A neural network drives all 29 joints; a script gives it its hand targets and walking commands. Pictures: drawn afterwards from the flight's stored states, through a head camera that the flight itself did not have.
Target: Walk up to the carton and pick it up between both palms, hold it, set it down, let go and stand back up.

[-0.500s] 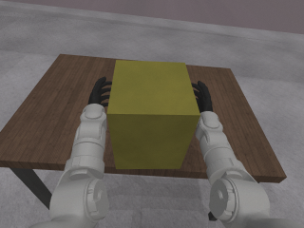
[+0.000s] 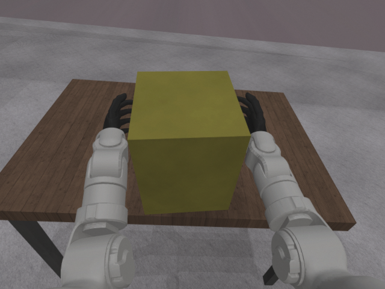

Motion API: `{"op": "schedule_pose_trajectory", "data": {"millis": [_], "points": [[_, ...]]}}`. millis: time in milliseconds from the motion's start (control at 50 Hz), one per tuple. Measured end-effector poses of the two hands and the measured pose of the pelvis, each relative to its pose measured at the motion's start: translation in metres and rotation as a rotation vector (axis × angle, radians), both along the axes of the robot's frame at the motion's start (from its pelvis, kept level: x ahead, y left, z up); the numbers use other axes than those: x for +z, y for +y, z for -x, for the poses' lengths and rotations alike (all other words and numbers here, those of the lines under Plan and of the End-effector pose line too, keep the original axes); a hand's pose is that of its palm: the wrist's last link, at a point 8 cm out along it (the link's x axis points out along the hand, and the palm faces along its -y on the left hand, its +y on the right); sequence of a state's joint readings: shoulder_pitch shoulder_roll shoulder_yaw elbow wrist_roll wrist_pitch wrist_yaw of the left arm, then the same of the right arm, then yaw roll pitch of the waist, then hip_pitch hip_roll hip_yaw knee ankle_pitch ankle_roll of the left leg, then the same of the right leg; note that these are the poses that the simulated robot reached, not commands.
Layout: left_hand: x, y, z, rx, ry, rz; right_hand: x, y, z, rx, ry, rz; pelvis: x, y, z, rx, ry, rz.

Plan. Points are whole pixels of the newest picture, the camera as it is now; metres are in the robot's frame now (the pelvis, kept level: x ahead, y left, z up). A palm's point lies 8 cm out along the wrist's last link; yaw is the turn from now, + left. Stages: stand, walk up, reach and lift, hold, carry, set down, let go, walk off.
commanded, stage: reach and lift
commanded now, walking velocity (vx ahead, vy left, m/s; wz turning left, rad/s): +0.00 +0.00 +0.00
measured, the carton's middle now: (185, 144) +0.41 -0.01 +0.11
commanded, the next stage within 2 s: hold in 1.22 s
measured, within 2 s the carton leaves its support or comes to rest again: neither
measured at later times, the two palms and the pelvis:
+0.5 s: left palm (111, 124) +0.38 +0.14 +0.19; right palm (261, 124) +0.37 -0.15 +0.20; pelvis -0.01 +0.00 +0.00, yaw +0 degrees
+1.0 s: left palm (115, 116) +0.37 +0.13 +0.21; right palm (270, 121) +0.36 -0.16 +0.21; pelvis -0.01 -0.01 +0.00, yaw -1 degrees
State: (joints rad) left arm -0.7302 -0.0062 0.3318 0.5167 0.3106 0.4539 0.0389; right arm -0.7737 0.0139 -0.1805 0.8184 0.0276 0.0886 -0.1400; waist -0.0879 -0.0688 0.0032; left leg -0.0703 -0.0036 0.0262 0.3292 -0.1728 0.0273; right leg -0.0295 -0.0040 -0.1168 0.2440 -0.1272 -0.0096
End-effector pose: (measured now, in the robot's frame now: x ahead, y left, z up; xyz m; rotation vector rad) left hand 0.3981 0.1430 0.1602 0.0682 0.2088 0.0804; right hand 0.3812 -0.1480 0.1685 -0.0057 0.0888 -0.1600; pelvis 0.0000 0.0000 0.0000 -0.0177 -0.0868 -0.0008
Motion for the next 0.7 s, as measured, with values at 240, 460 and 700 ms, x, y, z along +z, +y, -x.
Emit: {"op": "schedule_pose_trajectory", "data": {"millis": [240, 460, 700], "points": [[0.015, 0.004, 0.012, 0.005, -0.012, -0.009, 0.014, 0.004, 0.009, 0.007, -0.012, -0.007, -0.001, 0.003, 0.006, 0.004, -0.028, 0.002], [0.030, -0.001, 0.018, 0.013, -0.019, -0.011, 0.025, -0.001, 0.013, 0.013, -0.020, -0.014, -0.001, 0.000, 0.010, -0.002, -0.040, -0.001], [0.044, -0.008, 0.025, 0.003, -0.051, -0.018, 0.037, -0.008, 0.019, 0.017, -0.055, -0.026, -0.001, -0.004, 0.008, 0.008, -0.068, -0.001]]}}
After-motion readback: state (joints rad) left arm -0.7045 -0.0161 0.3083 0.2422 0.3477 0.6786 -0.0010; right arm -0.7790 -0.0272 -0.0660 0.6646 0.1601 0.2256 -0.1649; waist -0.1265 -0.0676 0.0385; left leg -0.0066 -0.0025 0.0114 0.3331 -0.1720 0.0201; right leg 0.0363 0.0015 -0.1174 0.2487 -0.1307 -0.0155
